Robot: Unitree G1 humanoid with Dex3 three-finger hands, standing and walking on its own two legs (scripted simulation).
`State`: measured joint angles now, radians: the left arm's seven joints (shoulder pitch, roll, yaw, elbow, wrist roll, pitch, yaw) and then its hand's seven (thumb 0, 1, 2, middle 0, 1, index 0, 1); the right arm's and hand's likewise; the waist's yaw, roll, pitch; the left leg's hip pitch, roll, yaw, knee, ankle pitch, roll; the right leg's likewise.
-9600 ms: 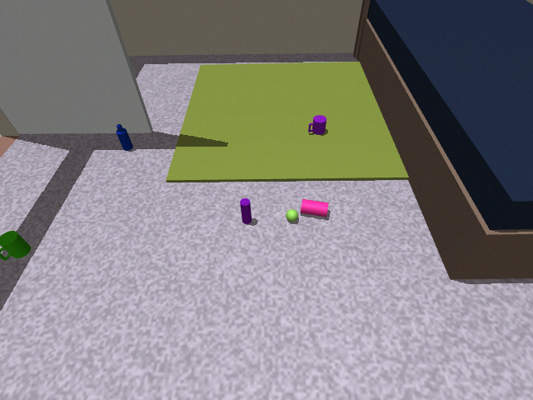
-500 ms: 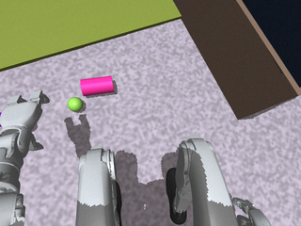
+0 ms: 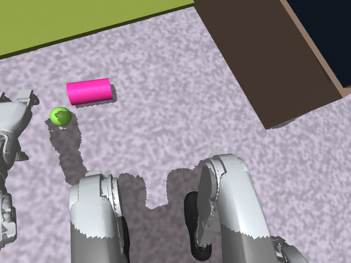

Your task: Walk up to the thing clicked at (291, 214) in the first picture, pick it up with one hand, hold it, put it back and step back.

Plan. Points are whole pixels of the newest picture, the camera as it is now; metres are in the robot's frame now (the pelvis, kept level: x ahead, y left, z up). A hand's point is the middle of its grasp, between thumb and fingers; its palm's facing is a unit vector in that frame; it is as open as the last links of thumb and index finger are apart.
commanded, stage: rise first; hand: left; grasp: from above
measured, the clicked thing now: (60, 116) +0.52 +0.27 -0.32
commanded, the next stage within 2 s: none
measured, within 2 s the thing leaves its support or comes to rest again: neither
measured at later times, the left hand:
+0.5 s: hand (26, 129) +0.45 +0.31 -0.20, palm faces -0.47 -0.05 -0.88, open 14.0 cm
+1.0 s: hand (27, 125) +0.46 +0.31 -0.21, palm faces -0.46 -0.06 -0.89, open 14.0 cm
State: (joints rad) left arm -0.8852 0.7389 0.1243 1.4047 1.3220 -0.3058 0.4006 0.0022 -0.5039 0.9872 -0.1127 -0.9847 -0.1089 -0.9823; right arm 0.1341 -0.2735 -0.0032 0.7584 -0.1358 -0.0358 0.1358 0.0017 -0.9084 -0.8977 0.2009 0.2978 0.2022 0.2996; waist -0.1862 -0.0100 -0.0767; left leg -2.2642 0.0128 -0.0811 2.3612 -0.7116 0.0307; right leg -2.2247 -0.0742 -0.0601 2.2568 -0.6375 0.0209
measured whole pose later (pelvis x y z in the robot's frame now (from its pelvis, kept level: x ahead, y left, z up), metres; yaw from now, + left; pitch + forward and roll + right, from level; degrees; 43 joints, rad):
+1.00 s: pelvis +0.01 +0.00 -0.03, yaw -2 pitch +34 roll -9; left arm -0.97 0.83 0.15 1.48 1.32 -0.28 0.42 0.00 -0.52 1.00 -0.14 -0.98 -0.12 -1.00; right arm 0.14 -0.29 0.06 0.73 -0.17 -0.05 0.16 0.00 -0.91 -0.90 0.20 0.30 0.20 0.30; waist -0.24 -0.02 -0.01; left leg -2.34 0.01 -0.11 2.46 -0.73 0.03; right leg -2.29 -0.07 -0.08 2.33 -0.64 0.03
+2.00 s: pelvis +0.00 +0.00 -0.02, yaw -2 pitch +34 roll -10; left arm -0.99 0.87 0.13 1.49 1.33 -0.30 0.37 0.00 -0.31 0.83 -0.35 -0.78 -0.32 -0.81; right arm 0.16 -0.30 0.09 0.71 -0.15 -0.04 0.17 0.00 -0.91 -0.90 0.20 0.30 0.20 0.30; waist -0.26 -0.02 -0.01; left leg -2.34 0.01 -0.12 2.45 -0.71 0.03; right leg -2.27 -0.06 -0.09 2.31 -0.63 0.03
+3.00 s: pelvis +0.00 +0.00 -0.02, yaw -3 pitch +34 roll -9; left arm -1.05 0.83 0.13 1.52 1.26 -0.16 0.33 0.00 -0.38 0.88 -0.26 -0.84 -0.24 -0.85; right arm 0.22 -0.31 0.15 0.67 -0.13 -0.06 0.17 0.00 -0.90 -0.88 0.20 0.30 0.20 0.30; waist -0.33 0.01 0.03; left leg -2.33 0.02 -0.13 2.43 -0.71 0.03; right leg -2.28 -0.05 -0.09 2.30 -0.61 0.03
